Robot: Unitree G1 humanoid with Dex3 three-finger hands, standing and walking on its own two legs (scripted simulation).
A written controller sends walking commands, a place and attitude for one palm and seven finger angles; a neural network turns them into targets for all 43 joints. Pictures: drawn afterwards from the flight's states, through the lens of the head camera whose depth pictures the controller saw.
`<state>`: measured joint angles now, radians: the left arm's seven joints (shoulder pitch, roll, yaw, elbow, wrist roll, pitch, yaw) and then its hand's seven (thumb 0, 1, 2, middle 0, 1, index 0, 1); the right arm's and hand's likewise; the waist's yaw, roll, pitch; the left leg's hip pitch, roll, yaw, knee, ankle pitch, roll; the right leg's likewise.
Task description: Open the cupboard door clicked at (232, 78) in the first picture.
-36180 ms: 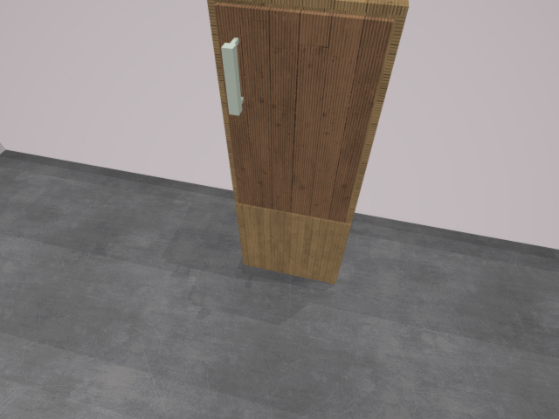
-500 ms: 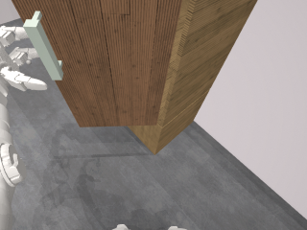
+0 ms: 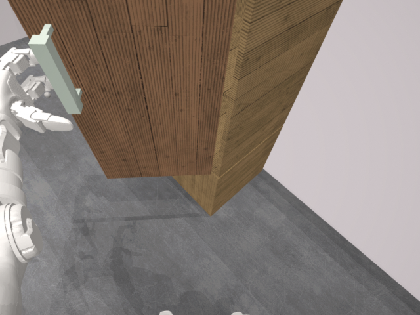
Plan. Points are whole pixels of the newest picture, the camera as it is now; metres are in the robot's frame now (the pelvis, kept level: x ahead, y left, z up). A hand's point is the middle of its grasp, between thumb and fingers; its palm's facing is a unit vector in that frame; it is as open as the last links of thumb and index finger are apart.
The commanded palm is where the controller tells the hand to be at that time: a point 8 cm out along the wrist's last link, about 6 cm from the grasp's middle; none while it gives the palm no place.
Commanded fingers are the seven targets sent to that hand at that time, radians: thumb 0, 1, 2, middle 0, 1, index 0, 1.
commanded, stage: slide the fingers in behind the handle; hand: left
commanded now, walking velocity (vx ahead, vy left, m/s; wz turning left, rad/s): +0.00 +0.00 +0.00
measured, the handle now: (62, 72) +0.54 +0.26 +0.14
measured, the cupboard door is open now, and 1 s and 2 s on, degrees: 51 51 59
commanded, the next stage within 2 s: close the thumb around the handle in 0.68 s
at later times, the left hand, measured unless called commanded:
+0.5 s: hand (64, 92) +0.48 +0.24 +0.14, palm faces +0.03 -1.00 +0.03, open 14.1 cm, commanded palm +0.46 +0.29 +0.13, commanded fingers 0.00 -0.50 0.30 -0.30 -1.20 -0.30 -1.20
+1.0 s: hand (65, 90) +0.49 +0.24 +0.13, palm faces +0.04 -1.00 +0.01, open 12.7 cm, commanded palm +0.47 +0.29 +0.13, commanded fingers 0.00 0.17 0.59 -0.35 -1.27 -0.35 -1.27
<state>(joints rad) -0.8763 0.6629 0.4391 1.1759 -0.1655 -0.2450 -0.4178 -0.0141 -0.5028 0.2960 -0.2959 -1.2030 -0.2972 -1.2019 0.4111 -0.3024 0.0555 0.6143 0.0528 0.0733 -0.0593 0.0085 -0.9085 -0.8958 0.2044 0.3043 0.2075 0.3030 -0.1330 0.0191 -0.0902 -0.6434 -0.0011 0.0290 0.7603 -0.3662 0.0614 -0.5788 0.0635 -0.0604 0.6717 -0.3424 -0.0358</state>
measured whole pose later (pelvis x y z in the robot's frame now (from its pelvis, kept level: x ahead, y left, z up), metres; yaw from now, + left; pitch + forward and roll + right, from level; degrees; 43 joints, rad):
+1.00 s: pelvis +0.00 +0.00 +0.00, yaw +0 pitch +15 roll -3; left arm -0.94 0.62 0.40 1.21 -0.14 -0.26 -0.34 -0.01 -0.29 0.39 -0.31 -1.23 -0.32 -1.23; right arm 0.41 -0.30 0.05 0.63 0.04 0.04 -0.05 0.01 -0.91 -0.90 0.20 0.30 0.21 0.30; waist -0.15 0.02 -0.08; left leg -0.67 -0.01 0.03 0.77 -0.37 0.07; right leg -0.60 0.06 -0.06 0.69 -0.35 -0.03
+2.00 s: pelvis +0.02 +0.00 +0.01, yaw -3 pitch +12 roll -2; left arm -0.50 0.47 0.40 0.69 -0.26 -0.13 -0.33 0.00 0.69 0.73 -0.33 -1.35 -0.33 -1.35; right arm 0.40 -0.29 0.03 0.54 0.07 0.06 -0.03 0.01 -0.91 -0.90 0.20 0.30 0.21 0.30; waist -0.09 0.04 -0.12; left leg -0.52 0.00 0.08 0.69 -0.38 0.06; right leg -0.49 0.07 0.00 0.63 -0.35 -0.03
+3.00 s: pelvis +0.00 -0.04 +0.02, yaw +2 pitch -1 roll +0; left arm 0.17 -0.07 -0.14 -0.22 -0.02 0.12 0.49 0.02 0.66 0.72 -0.26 -1.30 -0.27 -1.30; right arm 0.19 -0.23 0.02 0.61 -0.02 0.07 -0.02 0.02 -0.91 -0.90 0.20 0.30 0.20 0.30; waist -0.01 0.06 -0.04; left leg -0.24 -0.01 0.01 0.57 -0.31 0.01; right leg -0.20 0.06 -0.08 0.55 -0.33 -0.08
